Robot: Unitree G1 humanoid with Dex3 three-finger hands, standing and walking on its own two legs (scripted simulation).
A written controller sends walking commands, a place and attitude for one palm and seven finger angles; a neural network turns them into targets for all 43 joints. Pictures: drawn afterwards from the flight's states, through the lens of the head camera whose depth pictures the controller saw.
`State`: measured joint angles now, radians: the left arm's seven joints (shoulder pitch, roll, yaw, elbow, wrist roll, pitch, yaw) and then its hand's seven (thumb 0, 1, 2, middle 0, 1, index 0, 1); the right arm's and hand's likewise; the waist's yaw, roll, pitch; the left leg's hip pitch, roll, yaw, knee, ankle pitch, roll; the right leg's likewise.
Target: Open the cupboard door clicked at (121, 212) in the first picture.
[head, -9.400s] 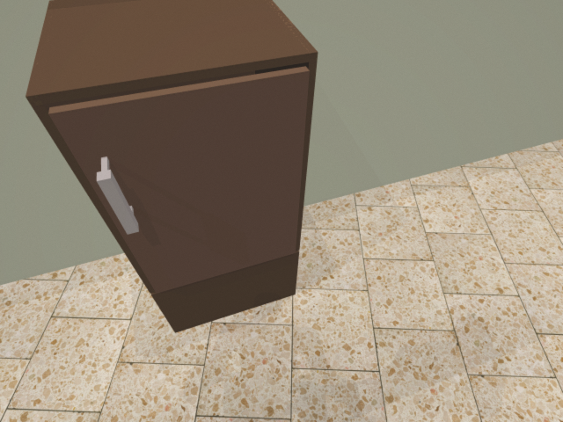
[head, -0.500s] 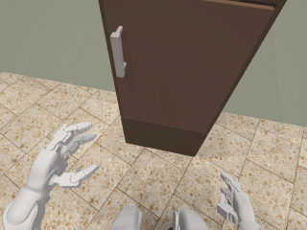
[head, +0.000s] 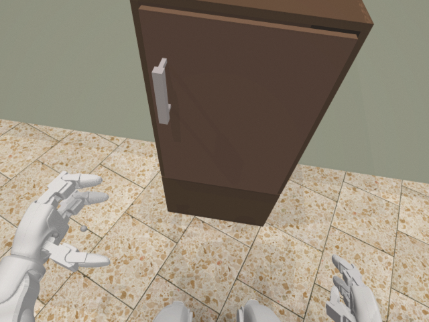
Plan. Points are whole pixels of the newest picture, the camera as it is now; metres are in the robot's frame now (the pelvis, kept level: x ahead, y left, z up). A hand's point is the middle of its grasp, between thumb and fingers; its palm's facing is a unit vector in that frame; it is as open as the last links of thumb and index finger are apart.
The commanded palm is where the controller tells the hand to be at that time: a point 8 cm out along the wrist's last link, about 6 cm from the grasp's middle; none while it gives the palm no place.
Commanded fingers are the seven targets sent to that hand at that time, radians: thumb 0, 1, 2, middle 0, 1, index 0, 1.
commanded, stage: raise the hand with hooked fingers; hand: left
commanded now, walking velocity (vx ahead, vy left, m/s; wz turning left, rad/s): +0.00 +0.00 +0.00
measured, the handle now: (163, 92) +0.59 +0.15 +0.07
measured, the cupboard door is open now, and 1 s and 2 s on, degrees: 0 0 0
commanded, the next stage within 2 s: move the hooked fingers beside the handle in 0.94 s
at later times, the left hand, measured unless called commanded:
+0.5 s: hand (63, 183) +0.32 +0.27 +0.09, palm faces -0.07 -1.00 -0.05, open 14.0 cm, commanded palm +0.28 +0.31 +0.09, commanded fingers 0.00 -0.50 0.30 -0.30 -1.20 -0.30 -1.20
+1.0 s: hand (68, 193) +0.30 +0.26 +0.09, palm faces -0.07 -1.00 -0.04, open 14.0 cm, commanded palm +0.27 +0.30 +0.09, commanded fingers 0.00 -0.50 0.30 -0.30 -1.20 -0.30 -1.20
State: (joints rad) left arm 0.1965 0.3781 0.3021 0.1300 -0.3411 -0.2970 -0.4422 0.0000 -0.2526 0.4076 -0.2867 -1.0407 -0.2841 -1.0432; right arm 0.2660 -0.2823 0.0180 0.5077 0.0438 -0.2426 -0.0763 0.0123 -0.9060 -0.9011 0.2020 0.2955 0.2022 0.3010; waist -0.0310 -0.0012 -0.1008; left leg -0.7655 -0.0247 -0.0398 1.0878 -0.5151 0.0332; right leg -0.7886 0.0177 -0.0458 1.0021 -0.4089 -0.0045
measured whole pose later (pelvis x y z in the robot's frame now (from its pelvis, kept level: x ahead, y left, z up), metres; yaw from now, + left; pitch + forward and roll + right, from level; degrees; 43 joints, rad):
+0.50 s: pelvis +0.02 -0.01 +0.01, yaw +0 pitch +12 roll -3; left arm -0.05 0.48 0.44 0.40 -0.38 -0.22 -0.60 -0.01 -0.50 0.30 -0.30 -1.20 -0.30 -1.20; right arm 0.29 -0.28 0.05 0.53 0.05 -0.19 -0.07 0.01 -0.90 -0.90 0.21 0.30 0.21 0.30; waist -0.02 0.03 -0.11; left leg -0.71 -0.01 -0.04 1.01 -0.51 0.02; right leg -0.74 0.03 -0.05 0.93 -0.41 -0.01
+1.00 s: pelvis +0.01 -0.01 +0.01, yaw +0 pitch +11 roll -2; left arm -0.03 0.45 0.44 0.43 -0.39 -0.27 -0.60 -0.01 -0.50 0.30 -0.30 -1.20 -0.30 -1.20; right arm 0.29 -0.28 0.05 0.51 0.04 -0.18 -0.06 0.01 -0.90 -0.90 0.20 0.30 0.20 0.30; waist -0.02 0.02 -0.11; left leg -0.71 -0.01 -0.04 1.00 -0.49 0.01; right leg -0.74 0.03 -0.04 0.93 -0.39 -0.02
